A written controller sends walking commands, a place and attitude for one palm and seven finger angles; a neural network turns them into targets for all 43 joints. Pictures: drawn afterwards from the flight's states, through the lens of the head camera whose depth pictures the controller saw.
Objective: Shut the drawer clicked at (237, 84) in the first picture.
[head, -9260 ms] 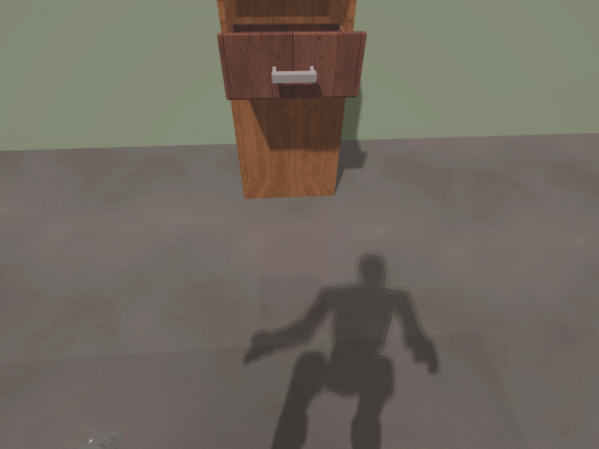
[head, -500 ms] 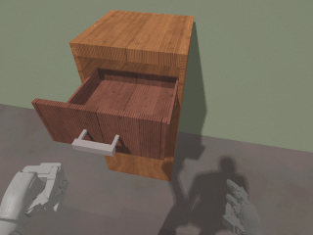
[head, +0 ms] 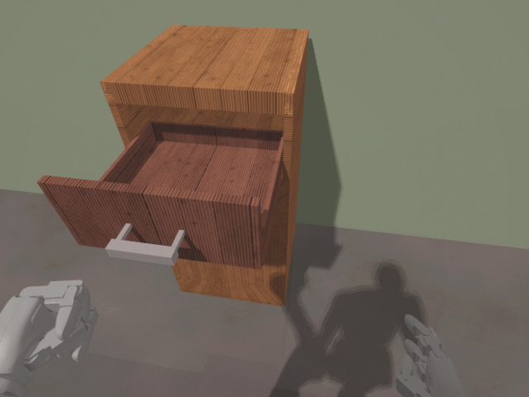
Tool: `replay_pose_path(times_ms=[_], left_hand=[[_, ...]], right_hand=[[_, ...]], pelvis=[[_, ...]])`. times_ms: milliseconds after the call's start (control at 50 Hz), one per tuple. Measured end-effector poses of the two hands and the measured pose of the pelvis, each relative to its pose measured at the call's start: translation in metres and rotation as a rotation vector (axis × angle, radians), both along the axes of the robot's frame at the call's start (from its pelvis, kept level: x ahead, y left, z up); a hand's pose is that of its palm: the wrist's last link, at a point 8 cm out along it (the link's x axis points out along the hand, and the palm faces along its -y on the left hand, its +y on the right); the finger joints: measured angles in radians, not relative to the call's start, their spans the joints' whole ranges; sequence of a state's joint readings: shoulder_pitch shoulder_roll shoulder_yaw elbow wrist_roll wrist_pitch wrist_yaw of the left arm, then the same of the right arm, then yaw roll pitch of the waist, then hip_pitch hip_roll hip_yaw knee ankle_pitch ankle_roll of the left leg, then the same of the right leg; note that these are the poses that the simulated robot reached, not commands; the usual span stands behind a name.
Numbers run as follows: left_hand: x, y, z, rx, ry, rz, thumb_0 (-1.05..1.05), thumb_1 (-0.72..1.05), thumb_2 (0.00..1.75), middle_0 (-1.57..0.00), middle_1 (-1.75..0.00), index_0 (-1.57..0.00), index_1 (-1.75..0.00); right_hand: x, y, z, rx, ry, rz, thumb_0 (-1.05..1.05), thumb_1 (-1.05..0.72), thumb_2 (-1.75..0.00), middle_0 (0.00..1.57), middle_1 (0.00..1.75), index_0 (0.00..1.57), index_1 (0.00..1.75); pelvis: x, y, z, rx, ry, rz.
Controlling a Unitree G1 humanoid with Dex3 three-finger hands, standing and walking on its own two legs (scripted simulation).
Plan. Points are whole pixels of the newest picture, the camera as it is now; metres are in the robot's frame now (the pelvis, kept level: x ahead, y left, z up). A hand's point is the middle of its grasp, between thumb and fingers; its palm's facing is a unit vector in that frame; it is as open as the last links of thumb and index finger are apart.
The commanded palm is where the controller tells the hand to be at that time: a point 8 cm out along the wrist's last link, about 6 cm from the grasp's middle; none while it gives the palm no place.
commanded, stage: bring the fist close to the handle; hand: left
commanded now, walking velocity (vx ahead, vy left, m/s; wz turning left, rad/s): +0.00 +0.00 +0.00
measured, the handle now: (147, 242) +0.36 +0.26 +0.02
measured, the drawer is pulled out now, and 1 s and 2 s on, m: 0.29 0.29 0.28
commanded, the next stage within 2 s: push the drawer shut in 1.38 s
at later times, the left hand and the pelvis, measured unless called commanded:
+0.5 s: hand (111, 315) +0.20 +0.24 +0.06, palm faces +0.01 -1.00 -0.07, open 3.2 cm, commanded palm +0.17 +0.30 +0.07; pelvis -0.01 +0.00 -0.01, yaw +0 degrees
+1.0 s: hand (135, 309) +0.23 +0.24 +0.02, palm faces -0.03 -1.00 -0.05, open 3.2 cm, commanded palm +0.21 +0.29 +0.02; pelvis -0.02 +0.03 -0.03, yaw +0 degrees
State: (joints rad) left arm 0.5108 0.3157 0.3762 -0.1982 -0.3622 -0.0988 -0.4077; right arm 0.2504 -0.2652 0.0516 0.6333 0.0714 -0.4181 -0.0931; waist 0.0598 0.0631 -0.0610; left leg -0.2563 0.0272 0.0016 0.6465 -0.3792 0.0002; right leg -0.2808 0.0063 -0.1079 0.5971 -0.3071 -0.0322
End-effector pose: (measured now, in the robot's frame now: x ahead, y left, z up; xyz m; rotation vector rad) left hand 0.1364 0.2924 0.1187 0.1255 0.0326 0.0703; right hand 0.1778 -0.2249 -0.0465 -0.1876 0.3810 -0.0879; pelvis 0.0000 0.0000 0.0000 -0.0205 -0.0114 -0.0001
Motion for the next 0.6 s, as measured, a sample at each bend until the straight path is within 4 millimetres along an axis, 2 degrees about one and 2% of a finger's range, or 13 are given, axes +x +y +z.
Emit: replay_pose_path(times_ms=[80, 260, 460, 600], left_hand=[[0.002, -0.009, -0.005, -0.004, 0.005, -0.029, 0.01, 0.89, 0.9, -1.4, -1.59, -1.4, -1.6], [0.015, 0.001, -0.022, -0.016, 0.016, 0.006, 0.01, 0.89, 0.9, -1.4, -1.59, -1.4, -1.6], [0.041, 0.002, -0.046, -0.052, 0.038, -0.055, 0.01, 0.89, 0.9, -1.4, -1.59, -1.4, -1.6], [0.05, 0.007, -0.057, -0.058, 0.026, -0.059, 0.02, 0.89, 0.9, -1.4, -1.59, -1.4, -1.6]], right_hand=[[0.001, -0.002, 0.001, -0.001, -0.011, 0.003, 0.02, -0.9, -0.9, 0.2, 0.3, 0.2, 0.3], [-0.008, -0.013, -0.01, -0.026, 0.048, -0.008, 0.02, -0.9, -0.9, 0.2, 0.3, 0.2, 0.3], [-0.028, -0.022, -0.024, -0.057, 0.134, -0.056, 0.02, -0.9, -0.9, 0.2, 0.3, 0.2, 0.3], [-0.037, -0.016, -0.029, -0.071, 0.178, -0.064, 0.02, -0.9, -0.9, 0.2, 0.3, 0.2, 0.3]], pelvis=[[-0.002, -0.004, 0.0, 0.003, 0.004, 0.0], [-0.006, -0.01, -0.004, 0.003, 0.022, 0.003], [-0.007, -0.002, -0.009, 0.004, 0.063, -0.006], [-0.008, 0.007, -0.013, 0.002, 0.087, -0.007]])
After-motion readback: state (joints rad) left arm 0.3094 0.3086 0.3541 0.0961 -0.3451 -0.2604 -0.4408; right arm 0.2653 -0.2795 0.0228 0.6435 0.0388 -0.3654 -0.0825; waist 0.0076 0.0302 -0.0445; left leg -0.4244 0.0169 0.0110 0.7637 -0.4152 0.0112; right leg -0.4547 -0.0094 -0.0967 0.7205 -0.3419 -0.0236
